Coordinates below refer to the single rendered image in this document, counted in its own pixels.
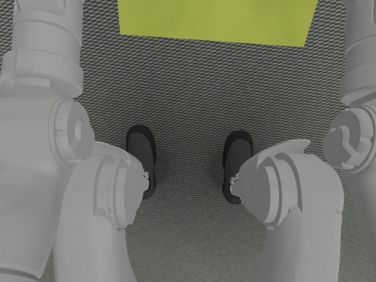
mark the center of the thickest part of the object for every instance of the carton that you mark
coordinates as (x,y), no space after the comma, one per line
(266,22)

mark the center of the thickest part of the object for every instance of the right robot upper arm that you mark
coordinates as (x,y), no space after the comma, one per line
(350,146)

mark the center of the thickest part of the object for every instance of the robot left shin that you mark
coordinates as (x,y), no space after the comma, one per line
(135,165)

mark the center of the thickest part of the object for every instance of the left robot forearm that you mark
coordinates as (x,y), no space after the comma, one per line
(45,52)

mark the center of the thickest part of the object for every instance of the left robot upper arm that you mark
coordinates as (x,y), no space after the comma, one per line
(42,139)

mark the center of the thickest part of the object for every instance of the right robot forearm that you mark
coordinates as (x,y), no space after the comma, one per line
(358,85)

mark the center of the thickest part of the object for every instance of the right robot thigh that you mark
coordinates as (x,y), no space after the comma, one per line
(293,192)

